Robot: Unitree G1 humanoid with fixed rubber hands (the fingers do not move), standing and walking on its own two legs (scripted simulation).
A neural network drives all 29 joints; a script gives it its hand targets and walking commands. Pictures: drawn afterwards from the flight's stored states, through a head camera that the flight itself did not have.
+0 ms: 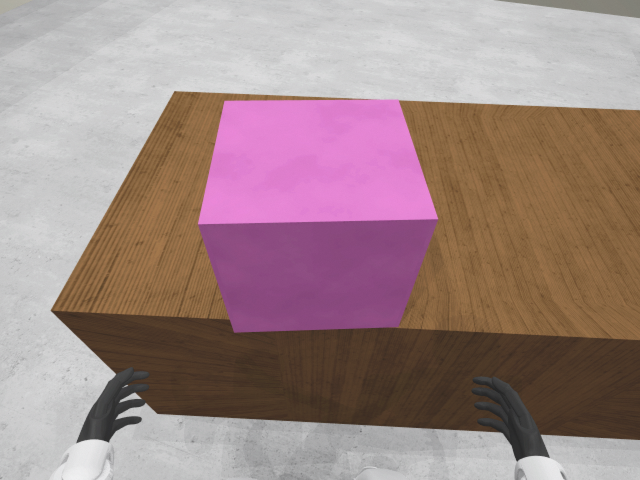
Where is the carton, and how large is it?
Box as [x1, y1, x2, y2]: [198, 99, 437, 332]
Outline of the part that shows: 397,99 224,101 198,225 234,332 398,326 434,229 437,217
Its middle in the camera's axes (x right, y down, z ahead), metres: -0.01 -0.04 +0.65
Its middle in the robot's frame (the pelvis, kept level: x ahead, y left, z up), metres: +0.51 +0.04 +0.00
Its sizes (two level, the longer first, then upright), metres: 0.286 0.273 0.276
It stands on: a pedestal, 0.62 m high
